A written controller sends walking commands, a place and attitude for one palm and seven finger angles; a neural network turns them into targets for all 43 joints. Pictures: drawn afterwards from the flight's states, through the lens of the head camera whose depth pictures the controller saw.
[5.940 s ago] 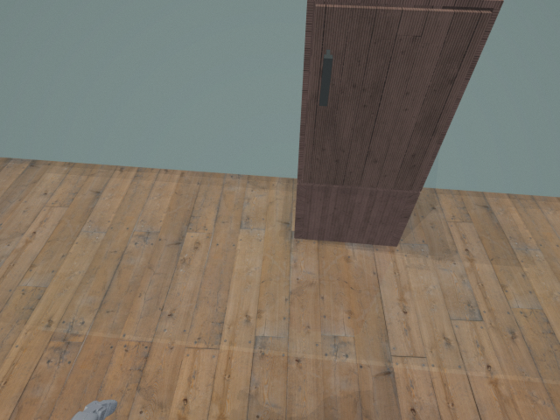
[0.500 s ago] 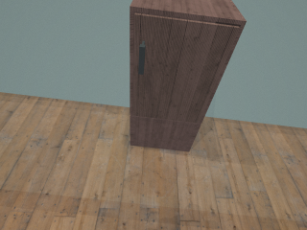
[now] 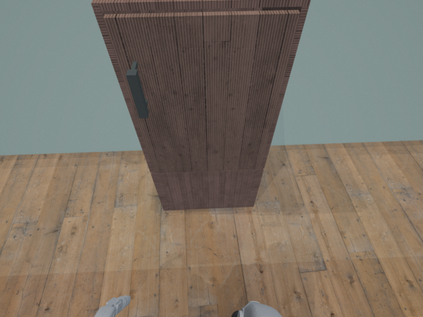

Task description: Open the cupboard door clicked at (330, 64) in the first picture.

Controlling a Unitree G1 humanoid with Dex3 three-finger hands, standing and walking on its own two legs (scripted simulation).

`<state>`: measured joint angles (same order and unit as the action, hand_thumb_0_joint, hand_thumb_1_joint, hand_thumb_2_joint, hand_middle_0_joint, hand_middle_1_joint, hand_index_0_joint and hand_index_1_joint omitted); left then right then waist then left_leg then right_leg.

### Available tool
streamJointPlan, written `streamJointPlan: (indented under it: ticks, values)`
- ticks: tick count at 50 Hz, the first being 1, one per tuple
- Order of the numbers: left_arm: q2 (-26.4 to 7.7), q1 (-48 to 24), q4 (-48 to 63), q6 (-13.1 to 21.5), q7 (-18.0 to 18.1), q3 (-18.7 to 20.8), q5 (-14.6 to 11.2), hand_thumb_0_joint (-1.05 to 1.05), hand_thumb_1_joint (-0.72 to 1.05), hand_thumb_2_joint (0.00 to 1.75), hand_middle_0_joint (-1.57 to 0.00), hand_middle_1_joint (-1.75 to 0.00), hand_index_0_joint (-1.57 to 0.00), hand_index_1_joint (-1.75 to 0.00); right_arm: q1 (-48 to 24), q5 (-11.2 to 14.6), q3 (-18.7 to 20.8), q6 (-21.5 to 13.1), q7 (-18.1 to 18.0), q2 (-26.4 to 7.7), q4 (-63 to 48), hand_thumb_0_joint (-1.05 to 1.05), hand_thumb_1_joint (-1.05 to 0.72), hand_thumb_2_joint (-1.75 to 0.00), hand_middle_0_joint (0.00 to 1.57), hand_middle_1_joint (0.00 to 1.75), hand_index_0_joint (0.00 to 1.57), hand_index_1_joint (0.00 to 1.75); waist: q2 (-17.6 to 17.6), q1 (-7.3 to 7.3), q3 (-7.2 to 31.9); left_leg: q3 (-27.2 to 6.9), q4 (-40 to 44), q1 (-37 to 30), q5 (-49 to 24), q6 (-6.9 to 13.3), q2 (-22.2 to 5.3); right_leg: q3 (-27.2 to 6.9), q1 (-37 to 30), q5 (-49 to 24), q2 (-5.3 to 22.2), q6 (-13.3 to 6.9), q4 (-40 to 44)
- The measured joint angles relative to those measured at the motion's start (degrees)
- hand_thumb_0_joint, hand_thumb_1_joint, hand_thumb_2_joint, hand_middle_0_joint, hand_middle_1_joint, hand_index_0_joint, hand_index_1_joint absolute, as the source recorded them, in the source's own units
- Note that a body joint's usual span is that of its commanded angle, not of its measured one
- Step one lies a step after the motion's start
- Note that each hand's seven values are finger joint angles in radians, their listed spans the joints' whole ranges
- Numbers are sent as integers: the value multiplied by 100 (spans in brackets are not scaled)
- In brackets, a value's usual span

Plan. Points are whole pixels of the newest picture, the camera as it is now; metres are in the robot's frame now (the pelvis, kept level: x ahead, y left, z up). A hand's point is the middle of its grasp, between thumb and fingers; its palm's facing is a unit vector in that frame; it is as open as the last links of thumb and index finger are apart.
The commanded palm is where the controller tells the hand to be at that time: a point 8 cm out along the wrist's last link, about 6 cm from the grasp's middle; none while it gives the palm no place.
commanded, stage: take the last steps up to it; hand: left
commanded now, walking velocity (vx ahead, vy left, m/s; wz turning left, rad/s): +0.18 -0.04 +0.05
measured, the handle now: (139, 90) +0.63 +0.18 +0.05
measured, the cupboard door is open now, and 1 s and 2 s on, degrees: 0 0 0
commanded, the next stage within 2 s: come to a stop and stand still in 0.06 s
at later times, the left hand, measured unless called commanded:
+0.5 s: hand out of the picture +0.11 +0.16 -0.17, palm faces +0.08 -0.98 -0.18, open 7.3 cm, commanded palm none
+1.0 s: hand out of the picture +0.09 +0.14 -0.17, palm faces +0.01 -0.98 -0.22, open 7.3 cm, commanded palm none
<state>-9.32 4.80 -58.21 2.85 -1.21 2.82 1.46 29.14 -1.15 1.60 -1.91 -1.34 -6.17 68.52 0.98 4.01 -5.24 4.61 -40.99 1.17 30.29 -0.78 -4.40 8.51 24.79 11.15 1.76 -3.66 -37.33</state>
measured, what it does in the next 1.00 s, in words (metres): steps on the spot: left foot, then right foot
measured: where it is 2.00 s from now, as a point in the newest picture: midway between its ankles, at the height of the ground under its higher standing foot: outside the picture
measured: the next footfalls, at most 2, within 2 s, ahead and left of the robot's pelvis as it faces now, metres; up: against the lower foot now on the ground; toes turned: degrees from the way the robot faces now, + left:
left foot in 0.40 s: +0.21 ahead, +0.10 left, +0.00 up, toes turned +4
right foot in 0.72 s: +0.10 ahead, -0.17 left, +0.00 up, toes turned -3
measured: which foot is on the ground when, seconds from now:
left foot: up 0.00-0.38, down 0.40-0.72, up 0.74-0.88, down 0.90-1.00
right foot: down 0.00-0.44, up 0.46-0.70, down 0.72-0.94, up 0.96-1.00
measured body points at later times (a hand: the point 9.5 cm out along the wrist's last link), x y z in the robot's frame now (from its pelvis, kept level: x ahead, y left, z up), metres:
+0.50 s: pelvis +0.11 -0.01 +0.01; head +0.14 +0.00 +0.46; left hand +0.11 +0.21 -0.15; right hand +0.22 -0.22 -0.13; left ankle +0.17 +0.10 -0.72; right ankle +0.07 -0.10 -0.70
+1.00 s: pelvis +0.01 -0.04 -0.01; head -0.02 -0.04 +0.44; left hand +0.09 +0.19 -0.15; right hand +0.05 -0.28 -0.15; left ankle +0.13 +0.04 -0.72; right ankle +0.04 -0.16 -0.70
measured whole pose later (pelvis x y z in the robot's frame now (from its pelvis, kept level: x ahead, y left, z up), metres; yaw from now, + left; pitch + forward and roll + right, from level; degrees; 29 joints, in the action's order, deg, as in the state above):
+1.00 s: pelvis +0.01 -0.04 -0.01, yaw +0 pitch -5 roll -2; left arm -9.7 14.6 -52.5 -2.5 2.4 1.1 1.7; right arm 16.9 -2.0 2.4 2.0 0.3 -10.3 53.7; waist 1.1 2.1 -1.2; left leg 4.3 -40.6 24.4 11.5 4.6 -0.6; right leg 2.1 19.7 27.8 -1.1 -1.4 -49.1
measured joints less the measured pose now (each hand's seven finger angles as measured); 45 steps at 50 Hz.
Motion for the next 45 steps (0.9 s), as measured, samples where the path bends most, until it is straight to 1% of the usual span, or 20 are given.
streamJointPlan:
  ticks: [2, 3, 6, 11, 14, 18, 20, 23, 24, 26, 30, 32, 34, 35, 36, 37, 39, 41, 43, 45]
  values:
    - [28, 18, 27, 82, 45, -21, -41, 0, 91, 90, -20, -30, -20, -30, -169, 53, 22, 62, 19, -26, -37, 1, -91, -90, 20, 30, 20, 30, -27, -56, -25, -264, -1872, 829, -22, 136, 66, 63, -210, 297, -27, -86, -44]
    - [45, 72, 15, 82, 70, -30, -53, 0, 91, 90, -20, -30, -20, -30, -280, 54, 50, 84, 27, -54, -78, 1, -91, -90, 20, 30, 20, 30, -40, -99, 4, -299, -2483, 1200, -184, 176, 74, 76, -363, 356, -54, -105, 74]
    - [108, 306, -72, 85, 201, 11, -99, -1, 92, 90, -20, -30, -20, -30, -691, -1, 126, 117, 26, -198, -330, 1, -91, -90, 20, 30, 20, 30, 21, -160, 125, -303, -3004, 2121, -765, 179, -36, 134, -821, 260, -165, -89, 629]
    - [-9, 675, -245, 77, 278, -35, -36, -2, 95, 90, -20, -30, -20, -30, -1410, -47, 157, 119, 26, -366, -777, 1, -91, -90, 20, 30, 20, 30, 133, -217, 308, -208, -1972, 2858, -1255, -2, -185, 173, -1301, 185, -311, -131, 1239]
    - [44, 855, -358, -20, 280, -113, -18, -2, 94, 90, -20, -30, -20, -30, -1775, -9, 104, 124, 7, -386, -913, 1, -92, -90, 19, 30, 20, 30, 171, -318, 326, -196, -949, 2752, -1436, -98, -141, 115, -1459, 261, -368, -108, 1310]
    - [152, 1037, -375, -182, 302, -156, -12, -1, 92, 90, -20, -30, -20, -30, -2078, 30, 44, 199, 17, -325, -999, 0, -92, -90, 19, 30, 20, 30, 129, -496, 273, -189, 171, 2269, -1641, -115, 56, 56, -1533, 564, -365, -47, 1008]
    - [179, 1124, -353, -260, 315, -149, -20, -1, 92, 90, -20, -30, -20, -30, -2143, 23, 34, 237, 25, -281, -1037, 0, -92, -90, 19, 30, 20, 30, 89, -551, 245, -146, 669, 1944, -2162, -39, 125, 58, -1499, 800, -346, 5, 698]
    - [123, 1108, -273, -393, 372, -123, -56, 0, 91, 90, -20, -30, -20, -30, -2252, 12, 1, 260, 13, -139, -1088, 0, -92, -90, 20, 30, 20, 30, -203, -651, 94, -8, 756, 1804, -1842, 205, 285, -74, -1275, 1087, -142, 174, 81]
    - [113, 1087, -234, -422, 386, -118, -69, 0, 91, 90, -20, -30, -20, -30, -2294, 12, -18, 260, 0, -114, -1114, 0, -92, -90, 20, 30, 20, 30, -250, -683, 35, 45, 789, 1790, -1812, 238, 300, -199, -1111, 1475, -125, 250, -299]
    - [105, 1018, -181, -485, 383, -98, -82, 0, 91, 90, -20, -30, -20, -30, -2376, 3, -32, 275, -35, -97, -1169, 0, -91, -90, 20, 30, 20, 30, -238, -670, -66, 83, 900, 1793, -1891, 260, 289, -444, -757, 1998, -147, 335, -1139]
    - [55, 882, -48, -538, 350, -16, -61, 0, 91, 90, -20, -30, -20, -30, -2493, -28, 38, 346, -51, -162, -1256, 0, -92, -90, 20, 30, 20, 30, -89, -581, -182, 65, 1063, 1893, -2124, 239, 208, -722, -337, 2096, -125, 425, -1991]
    - [-3, 841, 11, -550, 336, 23, -55, 0, 91, 90, -20, -30, -20, -30, -2496, -42, 73, 373, -31, -212, -1261, 0, -92, -90, 20, 30, 21, 30, -46, -546, -167, 62, 1099, 1956, -2212, 193, 165, -757, -334, 2024, -61, 453, -1895]
    - [-51, 822, 51, -545, 325, 41, -45, 0, 91, 90, -20, -30, -20, -30, -2454, -54, 113, 394, -7, -274, -1240, 0, -92, -90, 20, 30, 21, 30, 10, -511, -108, 44, 1095, 2026, -2280, 134, 119, -716, -508, 1900, 9, 444, -1409]
    - [-83, 853, 81, -497, 343, 3, -48, 0, 91, 90, -20, -30, -20, -30, -2404, -27, 126, 384, 7, -316, -1228, 0, -91, -90, 20, 30, 21, 30, 36, -525, -40, 39, 1000, 2112, -2277, 85, 76, -735, -683, 1557, 13, 431, -797]
    - [-178, 971, 203, -443, 357, -28, -18, 0, 91, 90, -20, -30, -20, -30, -2314, 3, 136, 385, 49, -309, -1282, 0, -91, -90, 20, 30, 21, 30, -114, -548, 96, 112, 751, 2300, -2078, 75, 132, -918, -808, 981, 119, 356, -119]
    - [-191, 1001, 257, -386, 388, -29, 20, 0, 91, 90, -20, -30, -20, -30, -2265, 2, 159, 384, 96, -364, -1350, 0, -91, -90, 20, 30, 21, 30, -103, -558, 112, 46, 312, 2516, -1634, 78, 125, -973, -726, 782, 91, 333, -120]
    - [-64, 988, 289, -318, 412, -118, 78, 0, 91, 90, -20, -30, -20, -30, -2136, -10, 246, 393, 140, -574, -1461, 1, -91, -90, 20, 30, 20, 30, 251, -417, -5, -314, -515, 2722, -972, 112, 139, -763, -779, 959, -98, 362, -403]
    - [28, 1073, 362, -257, 392, -166, 88, 0, 91, 90, -20, -30, -20, -30, -1923, 8, 294, 432, 161, -697, -1496, 1, -91, -90, 20, 30, 20, 30, 432, -316, 70, -347, -960, 2734, -760, 131, 247, -613, -897, 1069, -165, 382, -438]
    - [15, 1146, 439, -260, 414, -158, 81, 0, 91, 90, -20, -30, -20, -30, -1719, 35, 270, 477, 154, -667, -1498, 1, -91, -90, 20, 30, 20, 30, 343, -253, 204, -224, -930, 2550, -797, 155, 344, -550, -958, 1081, -160, 375, -465]
    - [-43, 1158, 509, -335, 422, -148, 72, 0, 91, 90, -20, -30, -20, -30, -1504, 30, 215, 442, 154, -583, -1519, 1, -91, -90, 20, 30, 20, 30, 192, -193, 335, -128, -303, 2192, -1194, 224, 386, -488, -930, 1098, -156, 362, -571]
